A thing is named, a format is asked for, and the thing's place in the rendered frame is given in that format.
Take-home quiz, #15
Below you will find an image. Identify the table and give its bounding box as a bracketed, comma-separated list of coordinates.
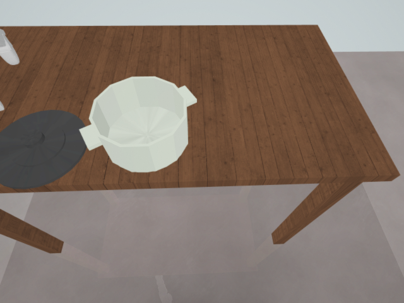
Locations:
[0, 25, 400, 253]

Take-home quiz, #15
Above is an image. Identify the knob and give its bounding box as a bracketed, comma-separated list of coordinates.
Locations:
[21, 129, 45, 148]

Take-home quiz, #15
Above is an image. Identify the pot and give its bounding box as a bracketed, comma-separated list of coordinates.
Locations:
[79, 76, 197, 172]

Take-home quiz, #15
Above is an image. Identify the lid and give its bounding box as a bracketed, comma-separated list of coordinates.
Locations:
[0, 110, 87, 189]

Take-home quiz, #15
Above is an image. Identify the left robot hand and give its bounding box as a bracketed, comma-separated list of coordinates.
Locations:
[0, 29, 20, 111]

